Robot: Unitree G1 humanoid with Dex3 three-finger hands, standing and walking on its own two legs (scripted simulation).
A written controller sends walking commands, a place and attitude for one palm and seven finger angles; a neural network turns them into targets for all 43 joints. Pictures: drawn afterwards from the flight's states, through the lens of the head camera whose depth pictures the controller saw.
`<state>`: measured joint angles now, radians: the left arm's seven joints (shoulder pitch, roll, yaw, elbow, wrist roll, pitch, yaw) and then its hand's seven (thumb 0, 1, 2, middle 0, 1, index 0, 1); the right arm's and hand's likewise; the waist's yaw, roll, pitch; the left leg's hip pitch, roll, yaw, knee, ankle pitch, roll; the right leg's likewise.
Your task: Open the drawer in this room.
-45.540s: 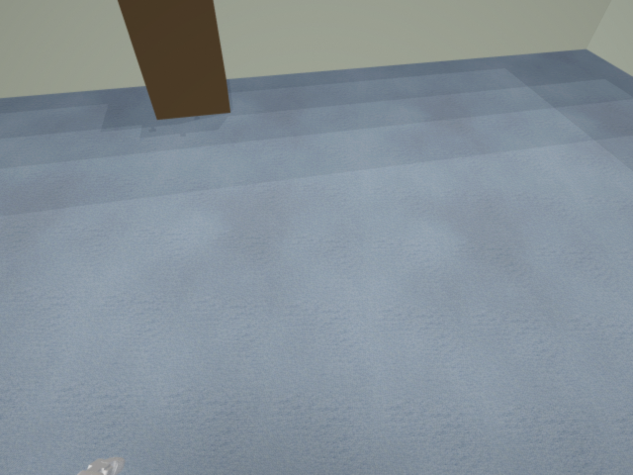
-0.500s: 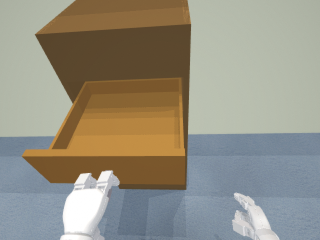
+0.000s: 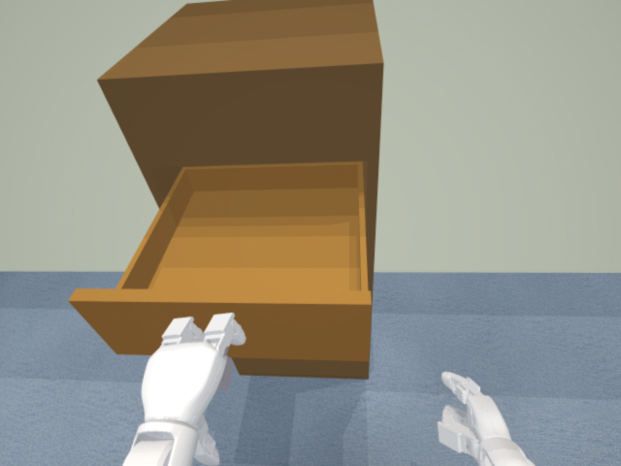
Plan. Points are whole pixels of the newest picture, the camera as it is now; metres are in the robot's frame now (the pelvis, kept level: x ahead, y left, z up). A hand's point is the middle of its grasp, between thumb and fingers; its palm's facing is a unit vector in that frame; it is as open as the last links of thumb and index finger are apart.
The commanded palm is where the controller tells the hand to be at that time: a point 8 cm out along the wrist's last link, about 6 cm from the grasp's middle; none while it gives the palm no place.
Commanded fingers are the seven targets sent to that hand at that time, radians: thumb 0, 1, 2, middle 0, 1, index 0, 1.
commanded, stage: lift the hand off the handle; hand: left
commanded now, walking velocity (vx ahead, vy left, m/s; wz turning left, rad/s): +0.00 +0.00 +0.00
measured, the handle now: (219, 359) +0.24 +0.16 +0.03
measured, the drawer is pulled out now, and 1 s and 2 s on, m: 0.29 0.29 0.29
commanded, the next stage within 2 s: draw the hand back to the body in 1.08 s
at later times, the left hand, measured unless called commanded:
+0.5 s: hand (186, 360) +0.20 +0.17 +0.10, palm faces +0.11 -0.22 -0.97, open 13.7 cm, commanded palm +0.16 +0.16 +0.17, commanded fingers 0.00 -0.50 0.30 -0.30 -1.20 -0.30 -1.20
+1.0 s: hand (163, 311) +0.21 +0.17 +0.18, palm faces +0.24 -0.26 -0.94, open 13.9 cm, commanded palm +0.16 +0.17 +0.24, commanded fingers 0.00 -0.50 0.30 -0.30 -1.20 -0.30 -1.20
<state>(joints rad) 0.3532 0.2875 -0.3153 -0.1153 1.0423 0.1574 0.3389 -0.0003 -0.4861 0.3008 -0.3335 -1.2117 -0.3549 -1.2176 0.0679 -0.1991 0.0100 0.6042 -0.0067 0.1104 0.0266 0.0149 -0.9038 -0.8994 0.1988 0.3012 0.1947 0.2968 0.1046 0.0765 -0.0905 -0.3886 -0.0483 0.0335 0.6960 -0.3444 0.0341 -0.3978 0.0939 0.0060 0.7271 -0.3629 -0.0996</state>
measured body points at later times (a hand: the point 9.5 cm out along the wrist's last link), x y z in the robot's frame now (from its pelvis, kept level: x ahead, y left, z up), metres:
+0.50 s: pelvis +0.01 +0.02 +0.01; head -0.01 -0.04 +0.46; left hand +0.19 +0.18 +0.15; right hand +0.25 -0.17 -0.08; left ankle +0.01 +0.10 -0.72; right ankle +0.01 -0.05 -0.72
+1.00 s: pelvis +0.00 +0.02 +0.02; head -0.04 -0.04 +0.46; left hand +0.19 +0.18 +0.23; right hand +0.25 -0.17 -0.06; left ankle +0.01 +0.10 -0.72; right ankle +0.01 -0.05 -0.72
